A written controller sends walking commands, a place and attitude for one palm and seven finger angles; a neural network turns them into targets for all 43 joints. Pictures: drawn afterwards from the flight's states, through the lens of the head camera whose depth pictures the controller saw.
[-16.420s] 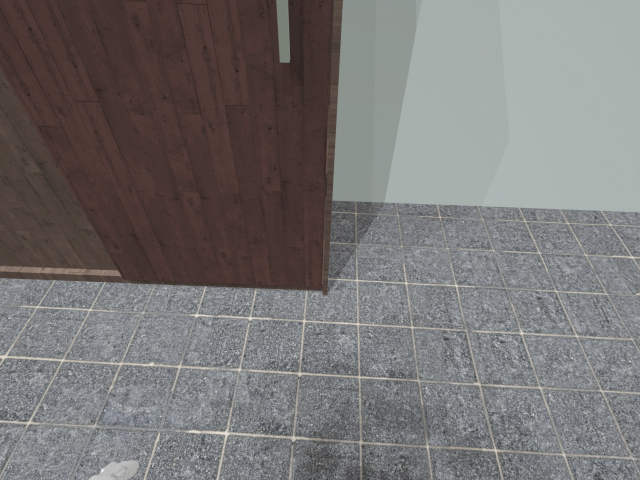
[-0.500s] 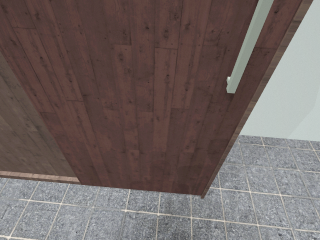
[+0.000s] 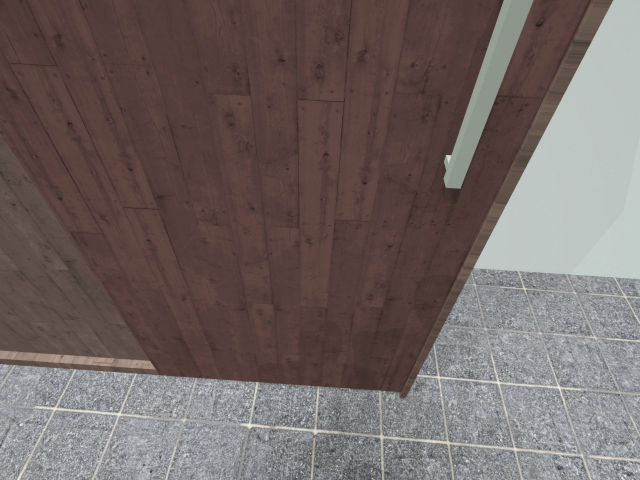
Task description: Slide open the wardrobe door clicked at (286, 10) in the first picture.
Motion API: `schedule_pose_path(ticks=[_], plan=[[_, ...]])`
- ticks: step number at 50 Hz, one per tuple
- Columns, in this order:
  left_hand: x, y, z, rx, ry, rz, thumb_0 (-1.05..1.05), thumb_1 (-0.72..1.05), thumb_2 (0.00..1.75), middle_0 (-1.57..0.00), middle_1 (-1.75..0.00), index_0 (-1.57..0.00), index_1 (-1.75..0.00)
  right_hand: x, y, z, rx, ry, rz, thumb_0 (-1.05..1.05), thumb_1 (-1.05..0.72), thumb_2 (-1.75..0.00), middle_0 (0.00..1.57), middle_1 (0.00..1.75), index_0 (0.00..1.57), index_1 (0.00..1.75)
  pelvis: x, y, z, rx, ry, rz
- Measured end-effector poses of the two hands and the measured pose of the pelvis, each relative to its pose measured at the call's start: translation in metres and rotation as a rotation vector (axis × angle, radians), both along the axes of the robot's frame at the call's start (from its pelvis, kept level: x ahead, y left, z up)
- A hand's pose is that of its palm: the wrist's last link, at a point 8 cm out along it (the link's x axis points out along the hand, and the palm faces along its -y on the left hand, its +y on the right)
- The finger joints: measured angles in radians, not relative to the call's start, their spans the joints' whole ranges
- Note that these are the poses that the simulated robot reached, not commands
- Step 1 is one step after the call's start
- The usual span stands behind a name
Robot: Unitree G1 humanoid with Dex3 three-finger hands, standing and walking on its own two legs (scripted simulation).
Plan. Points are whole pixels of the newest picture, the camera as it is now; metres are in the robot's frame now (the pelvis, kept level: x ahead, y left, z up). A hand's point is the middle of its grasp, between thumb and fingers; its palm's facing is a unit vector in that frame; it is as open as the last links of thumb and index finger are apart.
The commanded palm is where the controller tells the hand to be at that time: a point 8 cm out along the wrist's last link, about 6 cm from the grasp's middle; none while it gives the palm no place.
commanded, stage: look again from close up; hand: right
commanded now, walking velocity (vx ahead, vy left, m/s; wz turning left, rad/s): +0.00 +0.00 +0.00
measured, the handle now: (477, 96) +0.50 -0.15 +0.26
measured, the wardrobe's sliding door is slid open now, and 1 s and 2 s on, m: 0.00 0.00 0.00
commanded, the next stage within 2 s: raise the hand with hooked fingers in 0.64 s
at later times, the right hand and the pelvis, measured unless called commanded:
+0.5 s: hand out of the picture +0.00 -0.17 -0.17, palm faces +0.03 +0.98 -0.19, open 7.3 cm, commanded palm none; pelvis +0.01 +0.00 +0.00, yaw +0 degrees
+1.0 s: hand (494, 380) +0.23 -0.17 +0.06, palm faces +0.14 +0.99 -0.03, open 7.7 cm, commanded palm +0.12 -0.23 -0.01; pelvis +0.00 +0.00 -0.02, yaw -1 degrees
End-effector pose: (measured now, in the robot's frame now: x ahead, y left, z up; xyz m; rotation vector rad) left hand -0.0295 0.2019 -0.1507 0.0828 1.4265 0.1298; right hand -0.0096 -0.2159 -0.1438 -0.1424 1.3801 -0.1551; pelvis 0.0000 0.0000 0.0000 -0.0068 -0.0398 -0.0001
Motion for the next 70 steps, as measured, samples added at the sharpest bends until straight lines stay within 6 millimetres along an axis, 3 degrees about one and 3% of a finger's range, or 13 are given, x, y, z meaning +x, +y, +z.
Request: schedule_pose_path(ticks=[9, 38, 40, 43, 46, 49, 51, 53, 58, 60, 63, 65, 70], plan=[[0.011, 0.004, 0.002, 0.019, -0.011, -0.012, 0.0, 0.91, 0.9, -0.2, -0.3, -0.2, -0.3, -0.001, 0.0, -0.001, 0.009, 0.013, -0.006, 0.0, -0.92, -0.9, 0.2, 0.3, 0.2, 0.3, 0.003, -0.003, 0.001, 0.001, 0.001, -0.001], [0.011, 0.006, 0.002, 0.021, 0.018, -0.012, 0.0, 0.91, 0.9, -0.2, -0.3, -0.2, -0.3, 0.015, -0.007, 0.0, -0.011, -0.009, 0.004, 0.0, -0.92, -0.9, 0.2, 0.3, 0.2, 0.3, 0.009, -0.002, 0.0, 0.004, 0.004, -0.002], [0.025, 0.01, 0.005, 0.043, -0.087, -0.014, 0.01, 0.91, 0.9, -0.2, -0.3, -0.2, -0.3, 0.04, -0.017, 0.017, -0.034, -0.155, -0.085, 0.02, -0.94, -0.89, 0.2, 0.3, 0.2, 0.3, 0.006, -0.002, -0.002, 0.0, -0.001, 0.003], [0.061, 0.022, 0.013, 0.088, -0.318, -0.028, 0.01, 0.92, 0.9, -0.2, -0.3, -0.2, -0.3, 0.108, -0.034, 0.077, -0.126, -0.589, -0.099, 0.03, -0.93, -0.89, 0.21, 0.31, 0.21, 0.31, 0.005, -0.003, -0.004, -0.007, 0.005, -0.012], [0.109, 0.036, 0.027, 0.116, -0.555, -0.048, 0.02, 0.92, 0.9, -0.2, -0.3, -0.2, -0.3, 0.171, -0.03, 0.147, -0.125, -0.986, -0.055, 0.03, -0.89, -0.87, 0.2, 0.34, 0.2, 0.33, 0.003, -0.005, -0.007, -0.005, 0.018, -0.029], [0.158, 0.047, 0.053, 0.142, -0.774, -0.067, 0.02, 0.92, 0.9, -0.2, -0.3, -0.2, -0.3, 0.208, -0.015, 0.199, -0.036, -1.344, 0.032, 0.02, -0.83, -0.85, 0.2, 0.37, 0.2, 0.36, 0.0, -0.003, -0.013, -0.008, 0.056, -0.024], [0.185, 0.053, 0.074, 0.153, -0.885, -0.09, 0.02, 0.92, 0.9, -0.2, -0.3, -0.2, -0.3, 0.212, -0.003, 0.208, 0.062, -1.483, 0.097, 0.01, -0.78, -0.83, 0.2, 0.39, 0.2, 0.39, -0.002, 0.001, -0.018, -0.01, 0.07, -0.012], [0.208, 0.058, 0.095, 0.169, -0.973, -0.123, 0.02, 0.92, 0.9, -0.2, -0.3, -0.2, -0.3, 0.204, 0.005, 0.197, 0.139, -1.498, 0.17, 0.0, -0.74, -0.82, 0.21, 0.42, 0.21, 0.42, -0.004, 0.004, -0.024, -0.008, 0.077, -0.006], [0.249, 0.061, 0.127, 0.215, -1.073, -0.194, 0.01, 0.91, 0.9, -0.2, -0.3, -0.2, -0.3, 0.154, -0.006, 0.139, 0.17, -1.21, 0.124, 0.0, -0.61, -0.77, 0.22, 0.49, 0.23, 0.49, -0.004, 0.008, -0.031, -0.003, 0.099, -0.012], [0.258, 0.055, 0.128, 0.22, -1.074, -0.231, 0.01, 0.91, 0.9, -0.2, -0.3, -0.2, -0.3, 0.133, -0.021, 0.134, 0.097, -1.16, 0.045, 0.0, -0.56, -0.75, 0.23, 0.52, 0.23, 0.52, -0.003, 0.009, -0.032, 0.005, 0.106, -0.025], [0.262, 0.039, 0.116, 0.187, -1.036, -0.287, 0.01, 0.91, 0.9, -0.2, -0.3, -0.19, -0.3, 0.117, -0.044, 0.156, -0.054, -1.255, -0.027, 0.01, -0.49, -0.72, 0.24, 0.56, 0.24, 0.56, -0.002, 0.009, -0.033, 0.02, 0.108, -0.051], [0.259, 0.025, 0.101, 0.144, -0.997, -0.319, 0.01, 0.91, 0.9, -0.2, -0.3, -0.19, -0.3, 0.12, -0.051, 0.182, -0.115, -1.386, -0.024, 0.01, -0.44, -0.7, 0.23, 0.59, 0.23, 0.59, -0.002, 0.008, -0.033, 0.033, 0.102, -0.071], [0.235, -0.01, 0.062, 0.021, -0.897, -0.305, 0.01, 0.91, 0.9, -0.2, -0.3, -0.2, -0.3, 0.169, -0.037, 0.232, -0.049, -1.588, 0.187, 0.01, -0.33, -0.65, 0.23, 0.67, 0.23, 0.66, -0.004, 0.002, -0.032, 0.042, 0.086, -0.089]])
